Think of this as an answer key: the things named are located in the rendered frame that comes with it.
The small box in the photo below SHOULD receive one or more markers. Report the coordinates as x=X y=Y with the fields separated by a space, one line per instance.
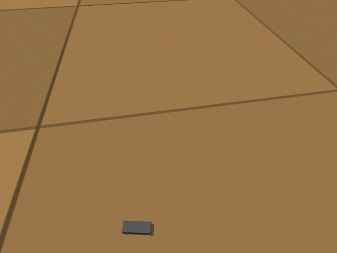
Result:
x=137 y=227

